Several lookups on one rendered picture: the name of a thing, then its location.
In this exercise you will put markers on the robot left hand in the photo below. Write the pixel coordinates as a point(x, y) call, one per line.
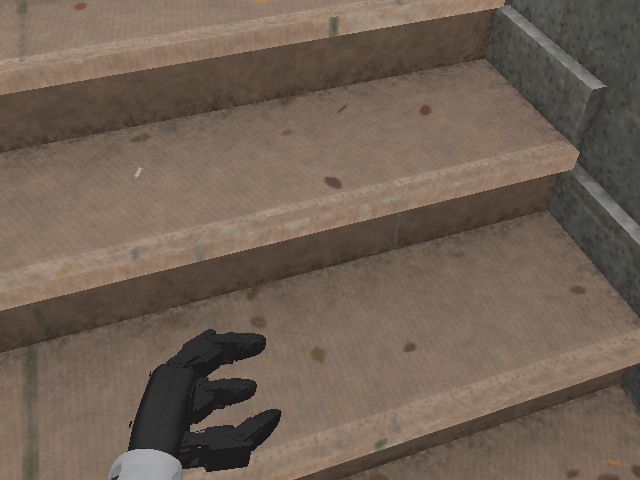
point(179, 394)

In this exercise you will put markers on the robot left forearm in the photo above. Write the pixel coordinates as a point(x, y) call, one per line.
point(146, 464)

